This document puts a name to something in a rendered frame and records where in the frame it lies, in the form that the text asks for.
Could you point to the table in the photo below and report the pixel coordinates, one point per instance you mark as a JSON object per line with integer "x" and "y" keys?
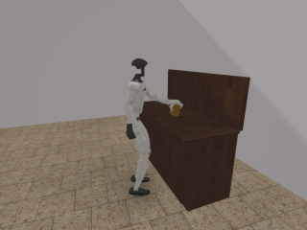
{"x": 194, "y": 152}

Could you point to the left robot forearm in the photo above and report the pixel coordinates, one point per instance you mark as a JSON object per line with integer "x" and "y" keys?
{"x": 163, "y": 100}

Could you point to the robot left upper arm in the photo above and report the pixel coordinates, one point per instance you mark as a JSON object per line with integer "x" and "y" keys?
{"x": 150, "y": 95}

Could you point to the robot right hand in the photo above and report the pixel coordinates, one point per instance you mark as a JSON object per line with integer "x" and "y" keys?
{"x": 141, "y": 140}

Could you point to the sponge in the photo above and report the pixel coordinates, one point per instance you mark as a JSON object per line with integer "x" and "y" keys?
{"x": 176, "y": 110}

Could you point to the robot right thigh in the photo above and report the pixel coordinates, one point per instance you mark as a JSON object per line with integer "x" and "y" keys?
{"x": 131, "y": 135}

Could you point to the robot right shin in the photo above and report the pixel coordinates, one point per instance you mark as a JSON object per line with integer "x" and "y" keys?
{"x": 140, "y": 173}

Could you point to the robot left hand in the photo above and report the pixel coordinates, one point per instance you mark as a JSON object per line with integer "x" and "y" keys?
{"x": 175, "y": 102}

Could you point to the robot right upper arm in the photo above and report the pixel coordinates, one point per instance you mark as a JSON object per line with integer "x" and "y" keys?
{"x": 133, "y": 91}

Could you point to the right robot forearm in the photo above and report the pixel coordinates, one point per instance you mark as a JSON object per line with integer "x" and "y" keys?
{"x": 131, "y": 116}

